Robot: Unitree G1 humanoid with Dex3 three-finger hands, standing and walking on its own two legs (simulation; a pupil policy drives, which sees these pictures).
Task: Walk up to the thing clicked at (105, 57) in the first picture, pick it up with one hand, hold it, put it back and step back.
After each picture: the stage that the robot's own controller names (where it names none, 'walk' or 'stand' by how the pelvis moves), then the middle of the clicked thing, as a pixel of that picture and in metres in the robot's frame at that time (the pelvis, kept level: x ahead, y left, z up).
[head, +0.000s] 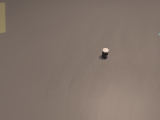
stand; (105, 53) +1.25 -0.25 -0.72
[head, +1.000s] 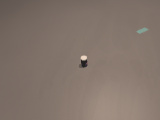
walk; (84, 61) +1.14 +0.10 -0.69
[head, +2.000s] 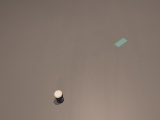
walk; (59, 96) +0.67 +0.29 -0.71
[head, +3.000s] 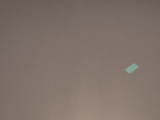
walk; out of the picture +0.42 +0.17 -0.70
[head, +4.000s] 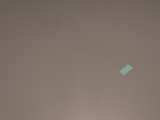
stand; out of the picture +0.36 +0.18 -0.72
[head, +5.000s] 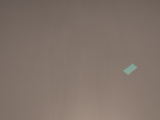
stand; out of the picture +0.36 +0.17 -0.72
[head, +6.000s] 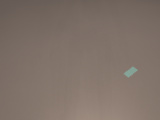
stand; out of the picture +0.36 +0.17 -0.73
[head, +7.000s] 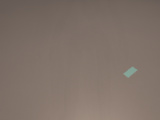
stand; out of the picture +0.35 +0.17 -0.73
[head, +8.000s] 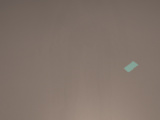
go down; out of the picture +0.36 +0.17 -0.72
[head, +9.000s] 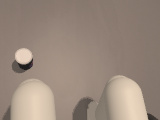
go down; (24, 59) +0.45 +0.20 -0.30
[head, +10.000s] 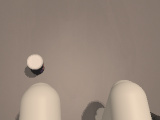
close in; (36, 65) +0.44 +0.19 -0.30
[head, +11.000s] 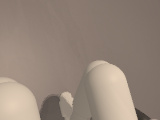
close in; out of the picture +0.44 +0.23 -0.23
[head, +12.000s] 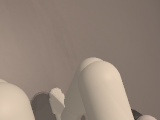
close; out of the picture +0.43 +0.24 -0.23
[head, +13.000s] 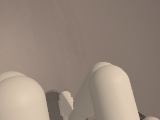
lift; out of the picture +0.39 +0.22 -0.22
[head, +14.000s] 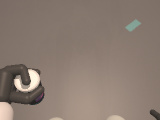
lift; (31, 88) +0.33 +0.18 -0.01
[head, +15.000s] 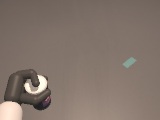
hold; (39, 93) +0.32 +0.16 +0.01
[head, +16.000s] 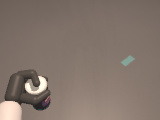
hold; (39, 93) +0.32 +0.17 -0.01
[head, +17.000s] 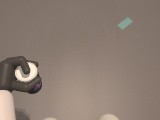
crouch; (30, 79) +0.38 +0.18 -0.07
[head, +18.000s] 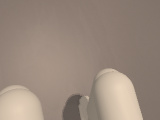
lower; out of the picture +0.48 +0.24 -0.14
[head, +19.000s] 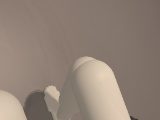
lower; out of the picture +0.45 +0.26 -0.24
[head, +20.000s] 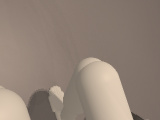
lower; out of the picture +0.45 +0.25 -0.23
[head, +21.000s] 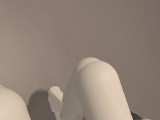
lower; out of the picture +0.45 +0.25 -0.24
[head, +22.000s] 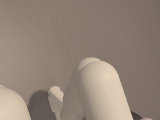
lower; out of the picture +0.45 +0.25 -0.23
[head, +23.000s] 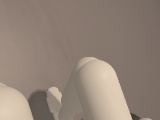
open; out of the picture +0.44 +0.22 -0.24
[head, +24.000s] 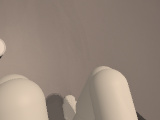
stand; out of the picture +0.43 +0.20 -0.25
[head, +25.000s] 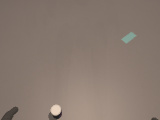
stand; (56, 111) +0.39 +0.14 -0.59
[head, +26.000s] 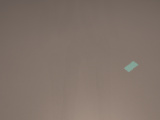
stand; out of the picture +0.38 +0.14 -0.67
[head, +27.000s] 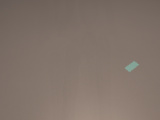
stand; out of the picture +0.37 +0.14 -0.67
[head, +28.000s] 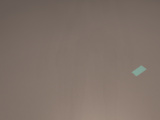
stand; out of the picture +0.39 +0.13 -0.72
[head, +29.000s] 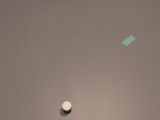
walk; (67, 107) +0.45 +0.11 -0.70
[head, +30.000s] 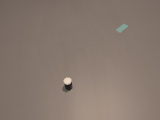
walk; (68, 83) +0.70 +0.19 -0.70
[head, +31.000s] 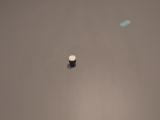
stand; (72, 61) +1.02 +0.16 -0.70
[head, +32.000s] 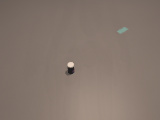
stand; (70, 68) +1.00 +0.14 -0.72
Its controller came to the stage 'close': yes
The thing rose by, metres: 0.72
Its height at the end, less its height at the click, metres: +0.00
